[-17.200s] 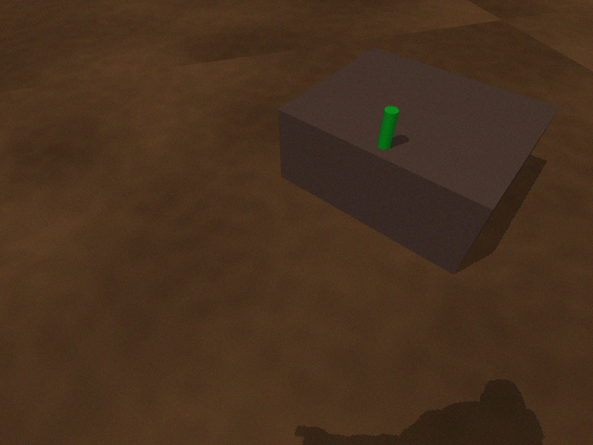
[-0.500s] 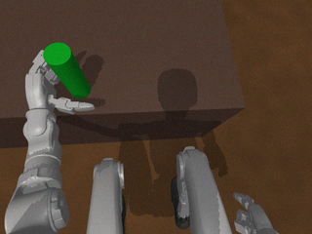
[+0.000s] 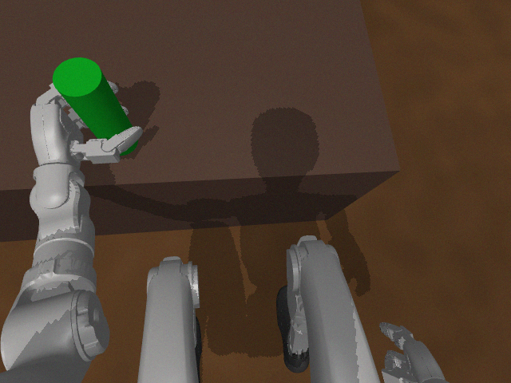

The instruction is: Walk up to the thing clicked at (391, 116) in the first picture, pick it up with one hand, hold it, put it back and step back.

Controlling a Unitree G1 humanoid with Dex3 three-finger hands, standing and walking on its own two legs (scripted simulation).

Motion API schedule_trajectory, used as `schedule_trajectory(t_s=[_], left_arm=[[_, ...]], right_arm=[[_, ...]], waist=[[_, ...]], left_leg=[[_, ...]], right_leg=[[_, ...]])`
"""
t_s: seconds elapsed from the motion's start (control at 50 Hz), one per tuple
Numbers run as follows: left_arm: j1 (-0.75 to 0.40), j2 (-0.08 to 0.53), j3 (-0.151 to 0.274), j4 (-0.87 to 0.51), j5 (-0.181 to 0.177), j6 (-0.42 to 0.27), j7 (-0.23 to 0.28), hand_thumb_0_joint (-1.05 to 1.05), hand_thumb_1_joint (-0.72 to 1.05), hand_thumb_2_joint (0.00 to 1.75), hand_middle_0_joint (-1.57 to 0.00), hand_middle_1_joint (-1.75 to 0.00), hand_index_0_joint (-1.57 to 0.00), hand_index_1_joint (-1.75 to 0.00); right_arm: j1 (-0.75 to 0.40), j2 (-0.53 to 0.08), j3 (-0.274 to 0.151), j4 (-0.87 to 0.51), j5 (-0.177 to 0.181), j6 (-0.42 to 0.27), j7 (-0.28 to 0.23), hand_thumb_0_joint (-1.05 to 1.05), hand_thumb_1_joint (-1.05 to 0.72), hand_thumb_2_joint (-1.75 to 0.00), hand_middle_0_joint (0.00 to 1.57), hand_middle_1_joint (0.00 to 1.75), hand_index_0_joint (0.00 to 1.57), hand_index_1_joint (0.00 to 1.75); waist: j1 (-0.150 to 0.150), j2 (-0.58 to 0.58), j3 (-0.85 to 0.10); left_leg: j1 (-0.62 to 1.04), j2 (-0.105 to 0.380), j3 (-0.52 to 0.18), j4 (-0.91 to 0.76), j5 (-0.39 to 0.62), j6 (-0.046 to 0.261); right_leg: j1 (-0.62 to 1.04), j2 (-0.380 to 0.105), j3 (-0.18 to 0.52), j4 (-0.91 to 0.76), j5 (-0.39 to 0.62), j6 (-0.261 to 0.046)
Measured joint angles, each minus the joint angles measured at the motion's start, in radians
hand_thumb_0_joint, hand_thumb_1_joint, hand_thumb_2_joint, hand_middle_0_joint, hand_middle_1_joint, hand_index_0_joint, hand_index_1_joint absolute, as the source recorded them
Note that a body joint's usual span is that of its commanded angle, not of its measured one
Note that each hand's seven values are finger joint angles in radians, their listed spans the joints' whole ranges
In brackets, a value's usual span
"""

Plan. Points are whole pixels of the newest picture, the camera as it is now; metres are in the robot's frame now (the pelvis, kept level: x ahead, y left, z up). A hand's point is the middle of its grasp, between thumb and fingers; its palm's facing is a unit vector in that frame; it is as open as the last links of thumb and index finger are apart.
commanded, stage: settle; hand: left
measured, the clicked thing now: (103, 114) +0.50 +0.17 +0.02
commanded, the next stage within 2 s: lift in 1.60 s
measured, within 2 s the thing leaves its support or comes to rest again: leaves its support in 0.34 s
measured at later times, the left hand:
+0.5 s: hand (81, 104) +0.50 +0.19 +0.05, palm faces +0.06 -1.00 -0.05, open 7.0 cm
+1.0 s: hand (62, 58) +0.51 +0.18 +0.11, palm faces +0.06 -1.00 -0.05, open 7.0 cm
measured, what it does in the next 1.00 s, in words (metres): rises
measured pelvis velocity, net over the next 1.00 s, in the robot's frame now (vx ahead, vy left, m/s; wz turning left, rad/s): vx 0.02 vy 0.00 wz -0.01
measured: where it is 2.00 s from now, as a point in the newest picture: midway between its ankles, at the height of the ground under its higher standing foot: (242, 358)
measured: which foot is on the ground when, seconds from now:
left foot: down 0.00-1.00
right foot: down 0.00-1.00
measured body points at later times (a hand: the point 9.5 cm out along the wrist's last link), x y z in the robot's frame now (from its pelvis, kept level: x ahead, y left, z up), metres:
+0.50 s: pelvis +0.00 +0.00 +0.03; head +0.19 +0.02 +0.44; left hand +0.49 +0.24 +0.05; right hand +0.10 -0.27 -0.10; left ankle +0.07 +0.13 -0.41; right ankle +0.11 -0.14 -0.41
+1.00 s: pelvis +0.02 +0.00 +0.09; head +0.21 +0.02 +0.50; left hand +0.50 +0.24 +0.11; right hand +0.11 -0.27 -0.04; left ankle +0.07 +0.13 -0.41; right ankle +0.11 -0.14 -0.41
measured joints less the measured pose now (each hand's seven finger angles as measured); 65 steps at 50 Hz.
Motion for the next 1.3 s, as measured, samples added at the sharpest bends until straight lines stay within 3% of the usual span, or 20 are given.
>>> schedule_trajectory(t_s=[0.18, 0.26, 0.36, 0.52, 0.68, 1.3], left_arm=[[-0.018, 0.012, 0.007, 0.008, 0.011, -0.007, -0.006, -0.01, -0.04, 0.91, -0.90, -1.02, -0.91, -1.02], [-0.001, 0.016, -0.002, -0.021, 0.018, 0.021, -0.011, 0.00, -0.02, 0.98, -0.89, -1.05, -0.90, -1.06], [0.027, 0.009, -0.004, -0.068, 0.002, 0.063, -0.011, 0.00, 0.00, 1.03, -0.87, -1.08, -0.88, -1.09], [0.024, 0.016, -0.026, -0.099, -0.017, 0.109, 0.001, 0.00, 0.00, 1.04, -0.87, -1.08, -0.88, -1.09], [0.019, 0.009, -0.035, -0.088, -0.013, 0.145, 0.012, 0.00, 0.00, 1.04, -0.87, -1.08, -0.88, -1.09], [0.023, 0.005, -0.018, -0.038, -0.014, 0.110, 0.012, 0.00, 0.00, 1.04, -0.88, -1.08, -0.89, -1.09]], right_arm=[[-0.003, -0.002, -0.002, -0.003, -0.004, 0.008, 0.002, 0.00, -0.90, -0.90, 0.20, 0.30, 0.20, 0.30], [0.001, 0.001, -0.004, -0.008, 0.002, 0.016, -0.002, 0.00, -0.90, -0.90, 0.20, 0.30, 0.20, 0.30], [0.009, 0.006, -0.003, -0.013, 0.015, 0.021, -0.011, 0.00, -0.90, -0.90, 0.21, 0.30, 0.20, 0.30], [0.014, 0.013, -0.006, -0.011, 0.030, 0.020, -0.024, 0.00, -0.89, -0.90, 0.21, 0.30, 0.20, 0.30], [0.020, 0.009, -0.012, -0.025, 0.038, 0.014, -0.032, 0.00, -0.88, -0.89, 0.21, 0.30, 0.20, 0.30], [0.036, 0.024, -0.014, 0.004, 0.024, 0.001, -0.036, 0.00, -0.87, -0.89, 0.21, 0.30, 0.20, 0.30]], waist=[[-0.002, -0.002, 0.009], [-0.001, 0.002, 0.007], [0.005, 0.008, -0.003], [0.015, 0.008, -0.019], [0.017, 0.007, -0.017], [0.018, 0.002, -0.005]], left_leg=[[-0.015, 0.001, -0.002, 0.019, 0.000, 0.000], [-0.010, 0.001, -0.001, 0.012, 0.002, 0.001], [0.017, 0.001, 0.001, -0.019, 0.005, 0.003], [0.099, 0.008, 0.005, -0.097, 0.012, 0.007], [0.185, 0.017, 0.008, -0.184, 0.022, 0.011], [0.359, 0.035, 0.011, -0.352, 0.047, 0.007]], right_leg=[[-0.015, 0.002, -0.001, 0.016, 0.003, 0.001], [-0.009, 0.002, 0.000, 0.008, 0.005, 0.002], [0.020, 0.001, -0.001, -0.022, 0.005, 0.003], [0.103, 0.002, -0.005, -0.099, 0.010, 0.003], [0.191, 0.008, -0.009, -0.187, 0.021, 0.003], [0.363, 0.019, -0.019, -0.351, 0.043, -0.004]])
